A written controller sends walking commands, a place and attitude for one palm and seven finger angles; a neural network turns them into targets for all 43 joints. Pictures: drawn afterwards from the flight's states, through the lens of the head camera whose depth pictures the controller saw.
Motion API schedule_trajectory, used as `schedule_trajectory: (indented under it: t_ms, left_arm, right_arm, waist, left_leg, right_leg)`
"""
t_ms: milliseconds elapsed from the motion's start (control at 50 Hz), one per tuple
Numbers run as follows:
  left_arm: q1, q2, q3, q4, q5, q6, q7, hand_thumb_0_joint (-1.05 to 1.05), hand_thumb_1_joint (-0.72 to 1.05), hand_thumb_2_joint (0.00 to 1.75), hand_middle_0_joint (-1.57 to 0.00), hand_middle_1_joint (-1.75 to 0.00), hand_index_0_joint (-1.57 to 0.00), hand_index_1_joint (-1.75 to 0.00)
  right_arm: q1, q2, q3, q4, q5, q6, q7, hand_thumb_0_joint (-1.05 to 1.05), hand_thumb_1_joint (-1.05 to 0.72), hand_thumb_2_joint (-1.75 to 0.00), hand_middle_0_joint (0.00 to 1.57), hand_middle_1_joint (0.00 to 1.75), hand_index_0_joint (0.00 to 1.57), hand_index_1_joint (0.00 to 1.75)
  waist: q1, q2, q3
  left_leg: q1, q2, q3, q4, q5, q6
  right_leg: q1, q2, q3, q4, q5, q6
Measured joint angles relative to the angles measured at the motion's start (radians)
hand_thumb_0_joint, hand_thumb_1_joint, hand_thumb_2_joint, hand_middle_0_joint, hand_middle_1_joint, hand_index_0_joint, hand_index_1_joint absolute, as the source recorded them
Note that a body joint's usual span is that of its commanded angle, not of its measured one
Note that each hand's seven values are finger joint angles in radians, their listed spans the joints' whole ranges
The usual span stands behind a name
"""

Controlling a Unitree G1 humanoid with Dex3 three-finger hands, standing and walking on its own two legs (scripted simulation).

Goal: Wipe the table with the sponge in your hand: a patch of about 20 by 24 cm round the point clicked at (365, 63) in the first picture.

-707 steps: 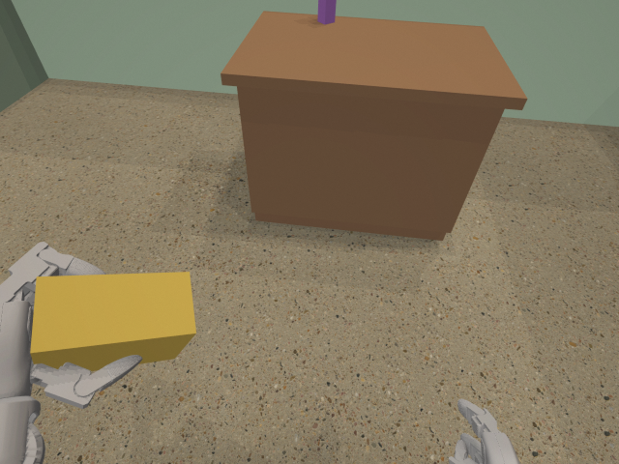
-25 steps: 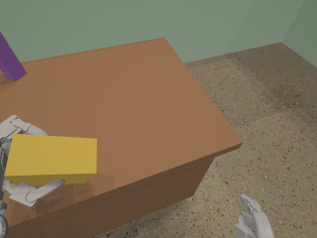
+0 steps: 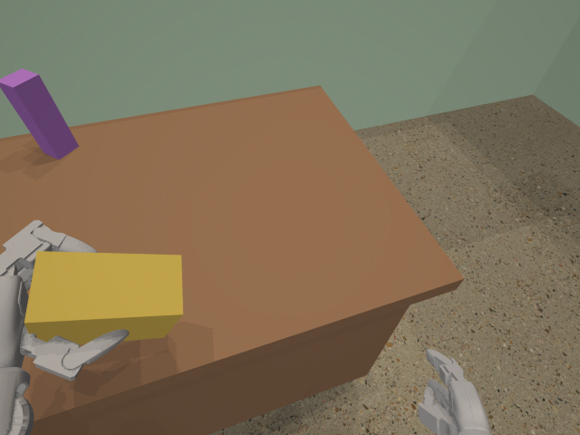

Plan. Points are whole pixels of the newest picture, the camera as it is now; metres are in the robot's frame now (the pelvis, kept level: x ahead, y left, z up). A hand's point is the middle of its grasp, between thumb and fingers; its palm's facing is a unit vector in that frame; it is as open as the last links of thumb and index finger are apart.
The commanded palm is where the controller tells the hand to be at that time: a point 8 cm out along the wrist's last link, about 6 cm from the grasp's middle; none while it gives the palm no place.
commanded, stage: come to a stop and stand still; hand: left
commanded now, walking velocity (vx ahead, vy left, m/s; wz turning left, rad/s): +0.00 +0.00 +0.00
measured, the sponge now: (132, 299) +0.23 +0.20 +0.12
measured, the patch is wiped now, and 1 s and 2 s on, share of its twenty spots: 0.00 0.00 0.00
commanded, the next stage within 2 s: look again from close up in 0.58 s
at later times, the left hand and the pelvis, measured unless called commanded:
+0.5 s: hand (29, 302) +0.21 +0.28 +0.15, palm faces +0.34 -0.85 -0.39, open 10.7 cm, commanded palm +0.15 +0.32 +0.17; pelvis -0.01 +0.04 +0.00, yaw +0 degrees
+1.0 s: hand (35, 318) +0.19 +0.28 +0.14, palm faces +0.27 -0.87 -0.40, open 10.7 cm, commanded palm +0.14 +0.32 +0.17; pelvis -0.02 +0.04 +0.00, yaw -1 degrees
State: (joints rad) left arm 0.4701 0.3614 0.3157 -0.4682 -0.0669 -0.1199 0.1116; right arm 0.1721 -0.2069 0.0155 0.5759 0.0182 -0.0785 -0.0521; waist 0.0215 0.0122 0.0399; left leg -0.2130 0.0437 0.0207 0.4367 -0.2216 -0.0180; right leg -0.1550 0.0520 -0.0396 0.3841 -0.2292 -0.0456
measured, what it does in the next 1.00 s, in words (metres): stands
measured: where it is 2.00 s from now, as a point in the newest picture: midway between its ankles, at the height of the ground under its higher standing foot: outside the picture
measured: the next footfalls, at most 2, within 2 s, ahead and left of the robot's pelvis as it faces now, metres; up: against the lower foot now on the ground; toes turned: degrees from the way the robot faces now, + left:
none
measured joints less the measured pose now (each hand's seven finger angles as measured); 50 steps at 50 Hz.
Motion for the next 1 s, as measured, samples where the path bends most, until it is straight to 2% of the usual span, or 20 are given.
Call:
schedule_trajectory:
  t_ms: [360,680,700,720,760,820,900,960,1000]
  left_arm:
    - [-0.001,0.016,0.007,-0.01,0.009,-0.016,-0.004,-0.01,-0.54,1.02,-0.66,-1.34,-0.67,-1.33]
    - [0.004,0.014,0.014,-0.002,0.02,-0.042,-0.007,-0.01,-0.54,1.03,-0.66,-1.34,-0.67,-1.33]
    - [-0.046,0.047,0.026,0.01,0.061,-0.041,-0.032,-0.01,-0.54,1.03,-0.66,-1.33,-0.67,-1.33]
    - [-0.121,0.092,0.048,0.056,0.08,-0.071,-0.054,-0.01,-0.54,1.03,-0.66,-1.33,-0.67,-1.33]
    - [-0.223,0.13,0.098,0.149,0.062,-0.109,-0.059,-0.01,-0.54,1.03,-0.66,-1.33,-0.67,-1.33]
    - [-0.208,0.079,0.13,0.144,0.024,-0.106,-0.031,-0.01,-0.54,1.03,-0.66,-1.33,-0.67,-1.33]
    - [-0.07,0.006,0.046,0.054,0.02,-0.13,-0.033,-0.01,-0.54,1.03,-0.66,-1.33,-0.67,-1.33]
    - [-0.013,0.003,-0.004,0.037,0.027,-0.147,-0.051,-0.01,-0.54,1.03,-0.67,-1.33,-0.68,-1.32]
    - [-0.011,0.019,-0.002,0.044,0.03,-0.15,-0.055,-0.01,-0.54,1.03,-0.67,-1.33,-0.68,-1.32]
  right_arm:
    - [0.021,0.013,0.016,-0.011,-0.002,-0.006,-0.001,0.01,-0.9,-0.9,0.2,0.3,0.2,0.3]
    - [0.044,0.015,0.013,0.005,-0.001,-0.021,0.0,0.01,-0.9,-0.9,0.2,0.3,0.2,0.3]
    - [0.058,0.014,0.005,-0.004,-0.014,-0.033,-0.001,0.01,-0.9,-0.9,0.2,0.3,0.2,0.3]
    - [0.062,0.016,0.003,0.004,-0.02,-0.048,0.0,0.01,-0.9,-0.9,0.2,0.3,0.2,0.3]
    - [0.048,0.015,0.009,0.022,-0.02,-0.058,0.016,0.01,-0.9,-0.9,0.2,0.3,0.2,0.3]
    - [0.031,0.006,0.004,0.013,-0.01,-0.078,0.048,0.01,-0.9,-0.9,0.2,0.3,0.2,0.3]
    - [0.038,-0.003,-0.005,0.001,-0.005,-0.095,0.055,0.01,-0.9,-0.9,0.2,0.3,0.2,0.3]
    - [0.052,0.002,-0.006,0.004,-0.005,-0.095,0.038,0.01,-0.9,-0.9,0.2,0.3,0.2,0.3]
    - [0.056,0.007,-0.002,0.01,-0.006,-0.094,0.027,0.01,-0.9,-0.9,0.2,0.3,0.2,0.3]
  waist:
    - [-0.006,-0.024,-0.005]
    - [-0.013,-0.013,-0.003]
    - [0.006,-0.012,0.001]
    - [0.024,-0.02,0.006]
    - [0.041,-0.03,0.016]
    - [0.021,-0.025,0.025]
    - [-0.003,-0.016,0.014]
    - [-0.005,-0.026,0.008]
    - [-0.001,-0.037,0.012]
  left_leg:
    - [0.006,-0.044,0.014,-0.027,0.02,0.044]
    - [-0.003,-0.056,0.019,-0.029,0.033,0.057]
    - [-0.022,-0.052,0.015,-0.01,0.03,0.057]
    - [-0.04,-0.05,0.012,0.005,0.028,0.056]
    - [-0.052,-0.045,0.019,0.013,0.03,0.052]
    - [-0.047,-0.047,0.041,0.014,0.03,0.056]
    - [-0.044,-0.053,0.052,0.023,0.019,0.064]
    - [-0.046,-0.053,0.046,0.028,0.014,0.064]
    - [-0.047,-0.051,0.039,0.03,0.013,0.063]
  right_leg:
    - [0.011,-0.044,0.011,-0.034,0.026,0.045]
    - [-0.001,-0.057,0.015,-0.031,0.038,0.058]
    - [-0.013,-0.052,0.011,-0.023,0.037,0.057]
    - [-0.032,-0.051,0.008,-0.005,0.033,0.054]
    - [-0.053,-0.047,0.015,0.014,0.033,0.049]
    - [-0.066,-0.05,0.037,0.038,0.029,0.053]
    - [-0.069,-0.056,0.048,0.055,0.016,0.062]
    - [-0.064,-0.056,0.042,0.051,0.014,0.063]
    - [-0.059,-0.055,0.035,0.045,0.015,0.061]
